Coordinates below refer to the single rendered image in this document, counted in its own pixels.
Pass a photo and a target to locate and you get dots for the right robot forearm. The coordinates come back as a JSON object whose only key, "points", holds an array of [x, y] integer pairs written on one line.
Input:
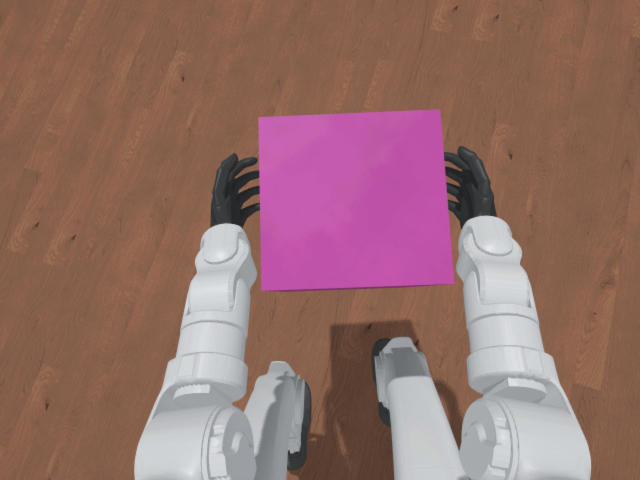
{"points": [[507, 355]]}

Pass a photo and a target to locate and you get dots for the left robot hand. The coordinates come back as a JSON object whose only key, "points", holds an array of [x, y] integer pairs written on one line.
{"points": [[226, 202]]}

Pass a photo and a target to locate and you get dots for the robot left shin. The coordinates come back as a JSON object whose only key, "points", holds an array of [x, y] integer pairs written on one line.
{"points": [[294, 438]]}

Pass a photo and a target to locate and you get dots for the carton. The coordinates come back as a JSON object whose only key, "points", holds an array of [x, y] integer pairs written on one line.
{"points": [[353, 201]]}

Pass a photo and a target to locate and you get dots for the robot shin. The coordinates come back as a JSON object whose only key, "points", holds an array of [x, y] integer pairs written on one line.
{"points": [[294, 438], [401, 342]]}

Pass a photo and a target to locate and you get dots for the left robot upper arm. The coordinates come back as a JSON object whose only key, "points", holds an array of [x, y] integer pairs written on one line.
{"points": [[212, 442]]}

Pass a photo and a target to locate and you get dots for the left robot forearm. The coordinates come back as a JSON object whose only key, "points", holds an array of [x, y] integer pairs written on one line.
{"points": [[209, 366]]}

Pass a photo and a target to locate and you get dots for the right robot hand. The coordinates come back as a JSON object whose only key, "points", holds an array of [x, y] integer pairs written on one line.
{"points": [[475, 196]]}

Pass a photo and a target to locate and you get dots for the right robot upper arm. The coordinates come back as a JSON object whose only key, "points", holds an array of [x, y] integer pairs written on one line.
{"points": [[509, 439]]}

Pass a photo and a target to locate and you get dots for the robot right shin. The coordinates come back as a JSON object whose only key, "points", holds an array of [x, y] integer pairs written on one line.
{"points": [[401, 342]]}

